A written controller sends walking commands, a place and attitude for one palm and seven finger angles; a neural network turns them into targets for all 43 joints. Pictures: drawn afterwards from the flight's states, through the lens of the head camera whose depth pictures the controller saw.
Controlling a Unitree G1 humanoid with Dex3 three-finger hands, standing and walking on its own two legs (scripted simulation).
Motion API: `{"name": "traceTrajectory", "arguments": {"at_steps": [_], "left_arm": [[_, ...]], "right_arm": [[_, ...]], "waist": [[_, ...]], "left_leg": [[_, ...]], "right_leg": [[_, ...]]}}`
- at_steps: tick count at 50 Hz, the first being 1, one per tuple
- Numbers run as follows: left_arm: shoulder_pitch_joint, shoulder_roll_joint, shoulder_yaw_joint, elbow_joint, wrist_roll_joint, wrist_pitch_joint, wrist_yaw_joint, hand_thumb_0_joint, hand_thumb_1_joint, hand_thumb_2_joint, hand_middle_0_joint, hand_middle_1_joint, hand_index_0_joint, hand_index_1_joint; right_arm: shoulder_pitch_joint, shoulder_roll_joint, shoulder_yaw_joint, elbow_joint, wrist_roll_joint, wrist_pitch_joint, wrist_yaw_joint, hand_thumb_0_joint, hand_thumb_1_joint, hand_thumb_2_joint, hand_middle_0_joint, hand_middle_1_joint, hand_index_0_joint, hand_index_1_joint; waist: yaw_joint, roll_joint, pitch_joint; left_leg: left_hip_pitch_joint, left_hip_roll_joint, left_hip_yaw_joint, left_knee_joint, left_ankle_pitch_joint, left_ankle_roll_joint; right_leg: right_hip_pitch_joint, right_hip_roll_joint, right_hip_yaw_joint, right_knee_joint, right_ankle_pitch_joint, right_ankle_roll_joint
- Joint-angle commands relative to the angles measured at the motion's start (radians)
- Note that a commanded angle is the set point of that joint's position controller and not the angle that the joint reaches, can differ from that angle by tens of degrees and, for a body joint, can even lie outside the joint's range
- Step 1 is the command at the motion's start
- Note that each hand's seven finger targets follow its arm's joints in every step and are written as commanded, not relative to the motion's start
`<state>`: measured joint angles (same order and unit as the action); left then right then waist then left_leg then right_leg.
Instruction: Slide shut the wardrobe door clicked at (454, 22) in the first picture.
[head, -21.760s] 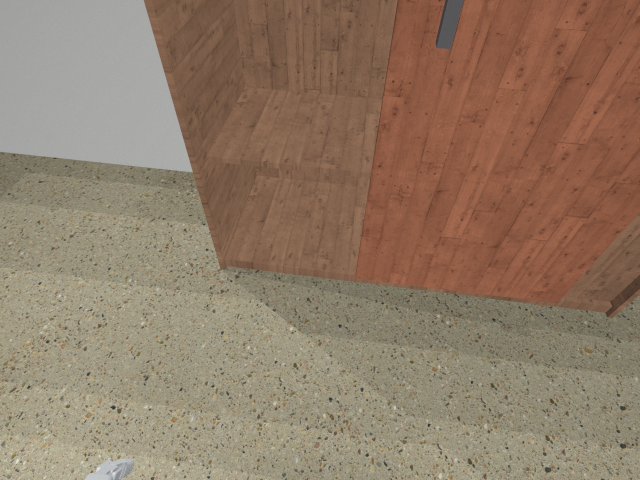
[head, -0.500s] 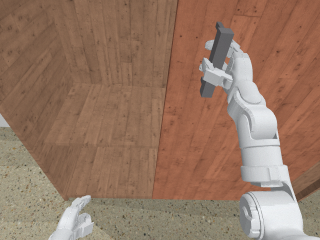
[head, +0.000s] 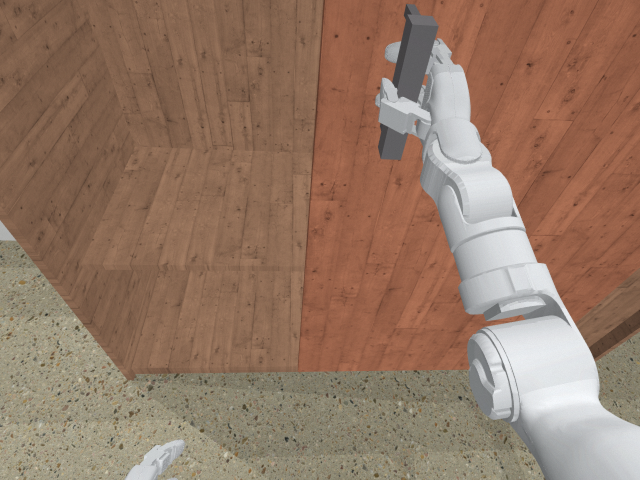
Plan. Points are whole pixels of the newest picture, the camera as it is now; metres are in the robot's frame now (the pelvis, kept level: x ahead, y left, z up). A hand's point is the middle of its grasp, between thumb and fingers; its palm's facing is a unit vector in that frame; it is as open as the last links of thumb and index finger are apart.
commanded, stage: tug the door sideways, standing still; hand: right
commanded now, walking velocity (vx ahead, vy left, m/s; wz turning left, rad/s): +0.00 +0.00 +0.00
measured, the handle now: (400, 85) +0.52 -0.05 +0.25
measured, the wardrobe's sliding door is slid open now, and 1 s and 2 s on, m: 0.51 0.46 0.16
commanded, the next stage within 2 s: step sideways, sliding the door along in 0.02 s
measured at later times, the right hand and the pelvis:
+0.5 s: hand (381, 110) +0.47 -0.03 +0.24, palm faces +0.01 +0.99 -0.11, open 6.6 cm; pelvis -0.02 +0.05 -0.01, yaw +2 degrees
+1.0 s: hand (341, 108) +0.47 +0.02 +0.24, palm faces +0.25 +0.96 -0.16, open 6.9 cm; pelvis +0.05 +0.21 -0.02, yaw -7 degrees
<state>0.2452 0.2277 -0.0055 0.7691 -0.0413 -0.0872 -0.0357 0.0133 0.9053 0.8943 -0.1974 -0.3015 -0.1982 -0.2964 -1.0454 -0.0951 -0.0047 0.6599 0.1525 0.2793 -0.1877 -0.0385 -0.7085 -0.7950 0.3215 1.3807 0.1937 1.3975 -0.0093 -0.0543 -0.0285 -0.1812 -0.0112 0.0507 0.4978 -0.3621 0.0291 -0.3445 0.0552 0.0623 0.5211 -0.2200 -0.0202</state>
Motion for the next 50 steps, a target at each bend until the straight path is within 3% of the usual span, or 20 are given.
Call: {"name": "traceTrajectory", "arguments": {"at_steps": [1,6,7,10,16,20,22,23,25,27,28,29,30,32,38,42,44,46,47,50], "left_arm": [[-0.039,0.118,0.042,-0.107,-0.006,-0.076,0.003,0.0,0.9,0.9,-0.2,-0.3,-0.2,-0.3],[-0.013,0.123,0.044,-0.096,-0.004,-0.111,0.0,0.0,0.9,0.9,-0.2,-0.3,-0.2,-0.3],[0.044,0.156,0.041,-0.136,-0.003,-0.073,0.025,0.0,0.9,0.9,-0.2,-0.3,-0.2,-0.3],[-0.039,0.134,0.052,-0.151,0.002,-0.052,0.06,0.0,0.9,0.9,-0.2,-0.3,-0.2,-0.3],[-0.062,0.129,0.044,-0.186,0.001,-0.01,0.093,0.0,0.9,0.9,-0.2,-0.3,-0.2,-0.3],[-0.08,0.122,0.039,-0.198,-0.008,0.015,0.085,0.0,0.9,0.9,-0.2,-0.3,-0.2,-0.3],[-0.089,0.107,0.052,-0.184,-0.026,0.018,0.087,0.0,0.9,0.9,-0.2,-0.3,-0.2,-0.3],[-0.139,0.102,0.057,-0.186,-0.023,0.014,0.091,0.0,0.9,0.9,-0.2,-0.3,-0.2,-0.3],[-0.14,0.063,0.039,-0.18,-0.015,0.005,0.094,0.0,0.9,0.9,-0.2,-0.3,-0.2,-0.3],[-0.143,0.045,0.039,-0.186,-0.013,0.006,0.089,0.0,0.9,0.9,-0.2,-0.3,-0.2,-0.3],[-0.128,0.056,0.053,-0.188,-0.014,0.007,0.081,0.0,0.9,0.9,-0.2,-0.3,-0.2,-0.3],[-0.119,0.1,0.078,-0.193,-0.013,0.014,0.061,0.0,0.9,0.9,-0.2,-0.3,-0.2,-0.3],[-0.139,0.106,0.087,-0.205,-0.019,0.027,0.02,0.0,0.9,0.9,-0.2,-0.3,-0.2,-0.3],[-0.131,0.098,0.094,-0.204,-0.028,0.051,-0.002,0.0,0.9,0.9,-0.2,-0.3,-0.2,-0.3],[-0.195,0.122,0.113,-0.246,-0.04,0.046,0.005,0.0,0.9,0.9,-0.2,-0.3,-0.2,-0.3],[-0.22,0.11,0.107,-0.275,-0.048,0.045,0.013,0.0,0.9,0.9,-0.2,-0.3,-0.2,-0.3],[-0.224,0.08,0.098,-0.272,-0.042,0.038,0.016,0.0,0.9,0.9,-0.2,-0.3,-0.2,-0.3],[-0.239,0.031,0.096,-0.249,-0.027,0.026,0.036,0.0,0.9,0.9,-0.2,-0.3,-0.2,-0.3],[-0.235,0.048,0.106,-0.232,-0.036,0.029,0.049,0.0,0.9,0.9,-0.2,-0.3,-0.2,-0.3],[-0.287,0.03,0.076,-0.202,-0.015,0.006,0.061,0.0,0.9,0.9,-0.2,-0.3,-0.2,-0.3]], "right_arm": [[-0.683,0.156,0.142,-0.22,0.022,-0.114,0.091,0.0,-0.9,-0.9,0.45,1.4,0.45,1.4],[-0.725,0.152,0.133,-0.205,0.022,-0.153,0.08,0.0,-0.9,-0.9,0.45,1.4,0.45,1.4],[-0.662,-0.378,-0.171,-0.251,-0.051,-0.284,0.067,0.0,-0.9,-0.9,0.45,1.4,0.45,1.4],[-0.618,-0.224,-0.055,-0.22,-0.063,-0.387,0.119,0.0,-0.9,-0.9,0.45,1.4,0.45,1.4],[-0.604,-0.24,-0.038,-0.361,-0.058,-0.445,0.141,0.0,-0.9,-0.9,0.45,1.4,0.45,1.4],[-0.6,-0.229,-0.028,-0.379,-0.072,-0.447,0.152,0.0,-0.9,-0.9,0.45,1.4,0.45,1.4],[-0.606,-0.268,-0.032,-0.331,-0.063,-0.426,0.147,0.0,-0.9,-0.9,0.45,1.4,0.45,1.4],[-0.601,-0.245,-0.064,-0.334,-0.077,-0.427,0.149,0.0,-0.9,-0.9,0.45,1.4,0.45,1.4],[-0.626,-0.105,0.063,-0.422,-0.088,-0.462,0.158,0.0,-0.9,-0.9,0.45,1.4,0.45,1.4],[-0.643,-0.032,0.139,-0.503,-0.085,-0.488,0.152,0.0,-0.9,-0.9,0.45,1.4,0.45,1.4],[-0.617,-0.03,0.145,-0.518,-0.079,-0.489,0.147,0.0,-0.9,-0.9,0.45,1.4,0.45,1.4],[-0.616,-0.003,0.162,-0.561,-0.059,-0.502,0.15,0.0,-0.9,-0.9,0.45,1.4,0.45,1.4],[-0.65,0.074,0.225,-0.575,-0.03,-0.493,0.166,0.0,-0.9,-0.9,0.45,1.4,0.45,1.4],[-0.604,-0.002,0.165,-0.539,-0.049,-0.462,0.183,0.0,-0.9,-0.9,0.45,1.4,0.45,1.4],[-0.621,0.025,0.217,-0.617,-0.089,-0.463,0.207,0.0,-0.9,-0.9,0.45,1.4,0.45,1.4],[-0.557,0.02,0.222,-0.613,-0.088,-0.454,0.213,0.0,-0.9,-0.9,0.45,1.4,0.45,1.4],[-0.495,0.01,0.21,-0.648,-0.099,-0.451,0.211,0.0,-0.9,-0.9,0.45,1.4,0.45,1.4],[-0.456,-0.082,0.167,-0.66,-0.132,-0.428,0.191,0.0,-0.9,-0.9,0.45,1.4,0.45,1.4],[-0.429,-0.09,0.168,-0.69,-0.118,-0.413,0.182,0.0,-0.9,-0.9,0.45,1.4,0.45,1.4],[-0.416,0.016,0.254,-0.897,-0.09,-0.428,0.156,0.0,-0.9,-0.9,0.45,1.4,0.45,1.4]], "waist": [[0.117,0.063,-0.377],[0.122,0.045,-0.389],[0.054,0.01,-0.295],[0.058,0.103,-0.296],[0.056,-0.117,-0.301],[0.04,-0.017,-0.334],[0.008,0.368,-0.288],[0.015,0.389,-0.21],[0.015,0.157,-0.196],[0.05,0.095,-0.263],[0.084,0.064,-0.313],[0.098,-0.095,-0.357],[0.107,-0.21,-0.389],[0.095,-0.02,-0.278],[0.063,-0.142,-0.291],[0.043,-0.255,-0.253],[0.018,-0.129,-0.26],[0.031,0.332,-0.271],[0.021,0.504,-0.278],[0.052,0.241,-0.342]], "left_leg": [[-0.202,-0.038,-0.011,-0.051,0.384,0.005],[-0.219,-0.039,-0.014,-0.057,0.339,0.004],[-0.175,0.029,-0.066,-0.066,0.195,-0.016],[-0.159,-0.007,-0.048,-0.015,0.112,-0.035],[-0.315,-0.021,-0.088,0.203,-0.176,0.007],[0.03,0.007,-0.088,-0.14,0.086,0.019],[0.261,0.164,-0.245,-0.219,0.37,0.082],[0.285,0.229,-0.358,-0.182,0.641,0.138],[0.373,0.246,-0.297,-0.045,0.833,0.158],[0.302,0.168,-0.116,0.146,0.942,0.106],[0.102,0.119,-0.042,0.342,0.885,0.035],[-0.279,0.016,-0.004,0.611,0.44,-0.035],[-0.506,-0.009,-0.164,0.823,-0.141,-0.02],[-0.686,0.066,-0.313,0.861,-0.235,0.031],[-0.172,0.055,-0.024,0.436,0.022,-0.027],[-0.011,-0.018,0.063,0.242,0.12,-0.043],[0.128,-0.001,0.025,-0.013,0.378,-0.029],[0.334,0.212,-0.265,-0.053,0.994,0.073],[0.294,0.27,-0.351,-0.061,0.979,0.098],[0.276,0.234,-0.224,0.12,0.959,0.075]], "right_leg": [[0.456,-0.045,0.041,0.003,0.294,-0.009],[0.453,-0.044,0.042,-0.005,0.245,-0.007],[0.332,-0.116,0.026,-0.003,0.132,-0.051],[0.326,-0.172,0.079,-0.025,0.028,-0.075],[0.48,-0.366,0.381,-0.064,0.122,-0.185],[0.29,-0.25,0.093,0.166,0.355,-0.088],[-0.032,-0.102,-0.072,0.417,0.144,-0.021],[-0.127,-0.065,-0.069,0.529,-0.172,-0.015],[-0.169,-0.082,-0.04,0.441,-0.238,-0.027],[0.087,-0.06,-0.102,0.083,-0.017,-0.036],[0.382,-0.085,-0.092,-0.105,0.228,-0.062],[0.731,-0.279,0.133,-0.107,0.642,-0.169],[0.86,-0.498,0.421,-0.011,0.795,-0.265],[0.799,-0.544,0.465,0.054,0.72,-0.293],[0.35,-0.374,0.038,0.007,0.533,-0.151],[0.331,-0.316,-0.085,0.133,0.539,-0.06],[0.304,-0.235,-0.097,0.364,0.488,-0.008],[-0.017,-0.062,-0.104,0.562,-0.177,0.052],[-0.034,-0.077,-0.038,0.584,-0.356,0.032],[0.115,-0.099,-0.067,0.058,-0.166,0.007]]}}
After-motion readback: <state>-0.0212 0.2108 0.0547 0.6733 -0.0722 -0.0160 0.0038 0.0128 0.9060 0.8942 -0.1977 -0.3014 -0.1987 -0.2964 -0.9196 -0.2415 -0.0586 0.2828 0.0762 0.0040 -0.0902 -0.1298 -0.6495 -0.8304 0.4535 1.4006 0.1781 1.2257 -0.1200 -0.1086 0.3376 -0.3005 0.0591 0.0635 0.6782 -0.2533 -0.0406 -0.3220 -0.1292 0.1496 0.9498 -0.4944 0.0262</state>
